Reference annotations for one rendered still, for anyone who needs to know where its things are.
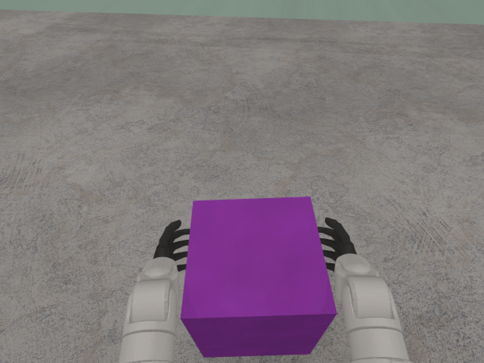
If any robot left forearm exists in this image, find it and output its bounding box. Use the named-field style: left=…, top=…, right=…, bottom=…
left=119, top=257, right=180, bottom=363

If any robot right forearm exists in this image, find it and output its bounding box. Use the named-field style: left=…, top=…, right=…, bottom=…
left=334, top=253, right=414, bottom=363

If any right robot hand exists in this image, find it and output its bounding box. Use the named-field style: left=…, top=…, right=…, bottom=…
left=318, top=217, right=357, bottom=271

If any left robot hand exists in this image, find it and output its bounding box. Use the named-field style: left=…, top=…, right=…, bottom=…
left=154, top=220, right=190, bottom=271

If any carton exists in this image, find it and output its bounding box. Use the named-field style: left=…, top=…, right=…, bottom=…
left=181, top=197, right=337, bottom=358

